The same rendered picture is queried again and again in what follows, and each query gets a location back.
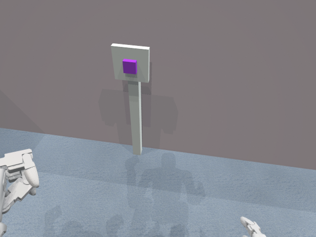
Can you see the panel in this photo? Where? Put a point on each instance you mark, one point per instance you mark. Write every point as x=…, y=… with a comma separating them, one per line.
x=142, y=55

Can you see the right robot hand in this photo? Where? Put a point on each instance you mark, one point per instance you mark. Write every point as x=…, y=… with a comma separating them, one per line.
x=253, y=229

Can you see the left robot hand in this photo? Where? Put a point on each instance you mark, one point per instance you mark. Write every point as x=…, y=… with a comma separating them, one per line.
x=19, y=168

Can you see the button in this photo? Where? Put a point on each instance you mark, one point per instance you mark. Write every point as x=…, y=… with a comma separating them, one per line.
x=129, y=66

